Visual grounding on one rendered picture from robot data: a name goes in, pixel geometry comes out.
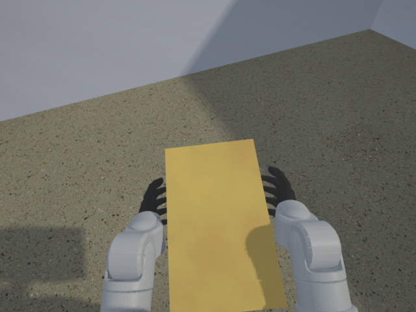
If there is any robot right forearm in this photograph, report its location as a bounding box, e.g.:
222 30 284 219
275 200 358 312

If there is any left robot hand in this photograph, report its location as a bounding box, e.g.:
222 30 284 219
138 178 167 225

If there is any robot left forearm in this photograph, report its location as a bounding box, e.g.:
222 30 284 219
100 211 165 312

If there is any carton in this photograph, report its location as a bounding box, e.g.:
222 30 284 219
165 139 287 312

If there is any right robot hand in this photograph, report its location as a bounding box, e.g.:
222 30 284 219
261 166 296 217

